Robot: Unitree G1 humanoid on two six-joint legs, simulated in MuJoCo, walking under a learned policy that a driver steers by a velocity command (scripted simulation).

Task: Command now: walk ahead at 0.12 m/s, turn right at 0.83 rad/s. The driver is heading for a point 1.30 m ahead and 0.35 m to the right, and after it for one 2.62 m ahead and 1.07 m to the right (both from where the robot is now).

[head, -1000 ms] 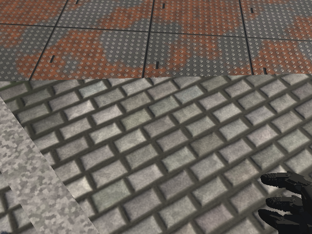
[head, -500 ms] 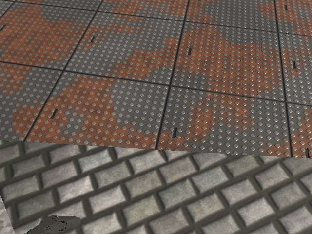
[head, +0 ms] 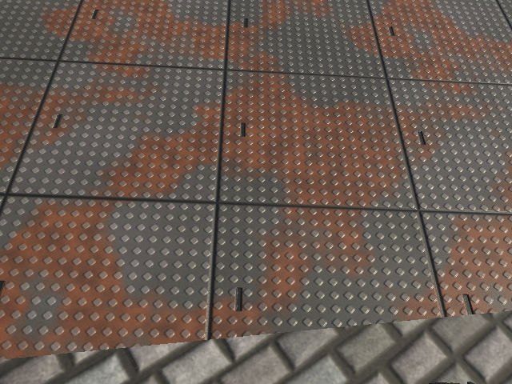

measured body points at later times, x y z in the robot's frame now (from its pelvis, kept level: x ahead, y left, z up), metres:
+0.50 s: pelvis +0.02 -0.02 +0.01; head +0.04 -0.05 +0.46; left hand +0.28 +0.19 -0.07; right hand +0.01 -0.32 -0.11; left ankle +0.12 +0.11 -0.67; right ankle +0.00 -0.10 -0.73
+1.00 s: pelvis +0.04 +0.00 +0.01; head +0.07 +0.00 +0.46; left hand +0.31 +0.12 -0.11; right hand -0.05 -0.27 -0.10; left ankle +0.12 +0.07 -0.73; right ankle -0.06 -0.06 -0.72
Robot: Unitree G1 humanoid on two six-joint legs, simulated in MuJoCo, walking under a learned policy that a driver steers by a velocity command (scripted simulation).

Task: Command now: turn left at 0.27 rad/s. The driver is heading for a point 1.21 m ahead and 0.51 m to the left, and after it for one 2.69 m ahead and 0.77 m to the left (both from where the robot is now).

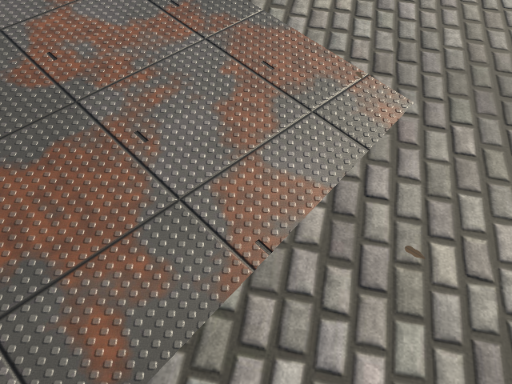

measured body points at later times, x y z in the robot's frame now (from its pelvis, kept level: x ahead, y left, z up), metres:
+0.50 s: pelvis -0.03 +0.03 +0.00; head +0.01 +0.08 +0.44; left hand +0.00 +0.34 -0.13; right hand +0.20 -0.19 -0.09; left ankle -0.05 +0.10 -0.74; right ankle +0.01 -0.11 -0.67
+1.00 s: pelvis +0.05 +0.04 +0.00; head +0.07 +0.04 +0.45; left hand -0.08 +0.32 -0.10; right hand +0.34 -0.06 -0.11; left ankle -0.05 +0.12 -0.69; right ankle +0.11 -0.03 -0.74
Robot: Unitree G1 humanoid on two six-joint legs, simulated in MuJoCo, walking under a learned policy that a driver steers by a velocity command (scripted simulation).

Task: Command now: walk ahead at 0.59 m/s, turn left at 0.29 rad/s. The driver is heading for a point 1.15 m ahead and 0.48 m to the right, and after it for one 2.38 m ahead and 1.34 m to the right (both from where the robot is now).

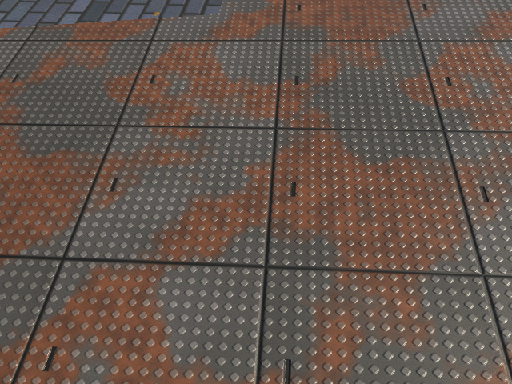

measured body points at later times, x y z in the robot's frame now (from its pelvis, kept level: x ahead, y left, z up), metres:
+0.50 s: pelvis +0.25 +0.05 +0.00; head +0.30 +0.06 +0.44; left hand +0.30 +0.34 -0.14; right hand +0.39 -0.21 -0.09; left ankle +0.29 +0.16 -0.74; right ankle +0.13 -0.05 -0.65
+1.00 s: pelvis +0.39 +0.01 -0.01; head +0.43 -0.03 +0.43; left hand +0.66 +0.17 -0.12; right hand +0.35 -0.29 -0.13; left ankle +0.50 +0.13 -0.68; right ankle +0.42 -0.08 -0.74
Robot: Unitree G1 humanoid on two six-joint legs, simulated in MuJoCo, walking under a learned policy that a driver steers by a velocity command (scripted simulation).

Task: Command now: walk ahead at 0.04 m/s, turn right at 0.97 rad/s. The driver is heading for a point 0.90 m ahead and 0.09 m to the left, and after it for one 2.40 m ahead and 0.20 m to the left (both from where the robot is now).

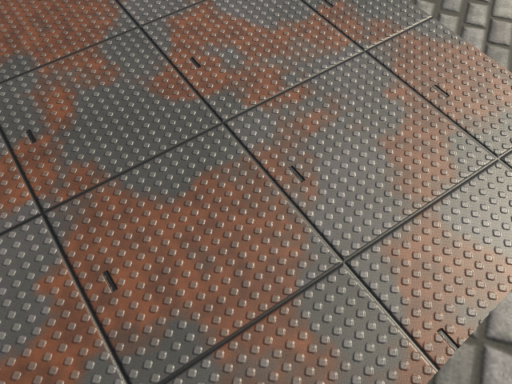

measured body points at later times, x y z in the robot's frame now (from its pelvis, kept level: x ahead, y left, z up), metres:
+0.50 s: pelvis +0.11 +0.03 +0.02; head +0.13 +0.06 +0.47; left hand +0.39 +0.20 -0.07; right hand +0.02 -0.24 -0.08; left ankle +0.08 +0.16 -0.73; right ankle +0.12 -0.14 -0.65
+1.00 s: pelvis +0.41 -0.12 -0.01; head +0.44 -0.12 +0.44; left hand +0.41 +0.17 -0.13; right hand +0.57 -0.40 -0.10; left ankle +0.59 -0.03 -0.66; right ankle +0.23 -0.18 -0.73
